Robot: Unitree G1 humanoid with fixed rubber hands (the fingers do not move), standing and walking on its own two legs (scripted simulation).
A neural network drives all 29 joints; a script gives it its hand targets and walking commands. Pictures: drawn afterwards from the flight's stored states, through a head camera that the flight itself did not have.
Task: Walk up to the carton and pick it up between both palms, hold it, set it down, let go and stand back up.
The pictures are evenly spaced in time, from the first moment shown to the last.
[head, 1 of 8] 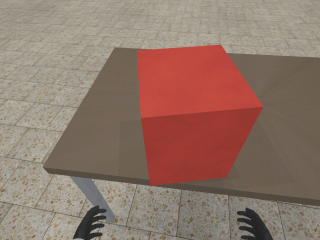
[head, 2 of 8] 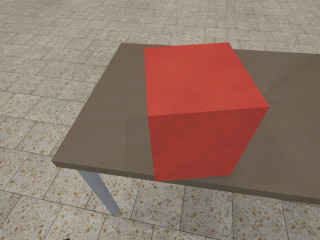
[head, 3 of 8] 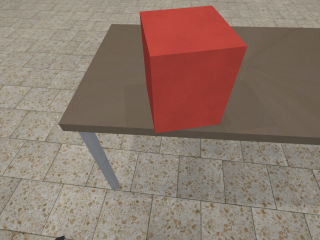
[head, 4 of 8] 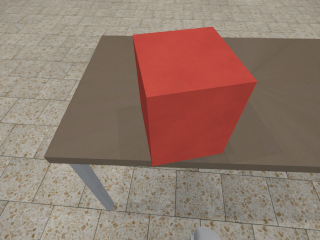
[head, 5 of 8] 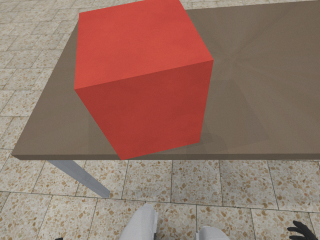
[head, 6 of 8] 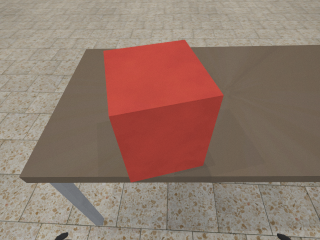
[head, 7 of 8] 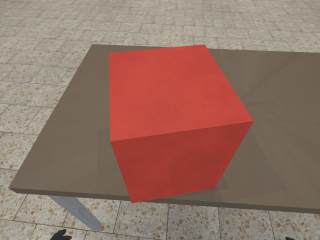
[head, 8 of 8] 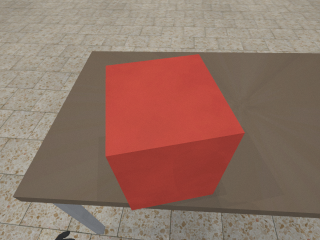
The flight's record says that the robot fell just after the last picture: no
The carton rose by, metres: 0.00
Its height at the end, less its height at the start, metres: +0.00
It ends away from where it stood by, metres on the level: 0.00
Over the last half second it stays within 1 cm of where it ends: yes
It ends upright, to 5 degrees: yes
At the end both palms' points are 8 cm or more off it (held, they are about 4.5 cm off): yes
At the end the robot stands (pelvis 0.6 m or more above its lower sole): yes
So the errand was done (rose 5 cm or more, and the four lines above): no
